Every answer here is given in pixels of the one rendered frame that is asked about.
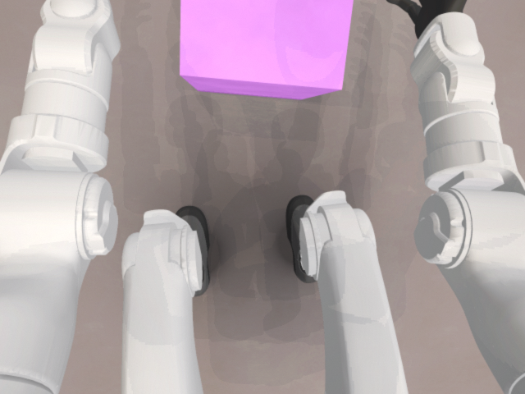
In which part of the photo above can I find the robot left forearm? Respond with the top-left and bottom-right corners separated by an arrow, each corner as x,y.
0,0 -> 121,176

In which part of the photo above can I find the carton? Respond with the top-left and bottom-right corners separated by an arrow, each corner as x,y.
180,0 -> 354,100

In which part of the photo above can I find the right robot foot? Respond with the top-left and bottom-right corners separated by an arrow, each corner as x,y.
286,195 -> 316,283

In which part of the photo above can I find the right robot upper arm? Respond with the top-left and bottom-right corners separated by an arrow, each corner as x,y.
413,188 -> 525,394

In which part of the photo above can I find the robot right thigh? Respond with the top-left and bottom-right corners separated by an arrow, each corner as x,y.
299,203 -> 409,394

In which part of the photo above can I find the robot right forearm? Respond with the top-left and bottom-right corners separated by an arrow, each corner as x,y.
410,12 -> 525,195

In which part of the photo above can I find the right robot hand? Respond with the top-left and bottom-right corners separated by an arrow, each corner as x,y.
386,0 -> 467,39

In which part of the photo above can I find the left robot upper arm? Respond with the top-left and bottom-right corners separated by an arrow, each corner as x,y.
0,169 -> 118,394

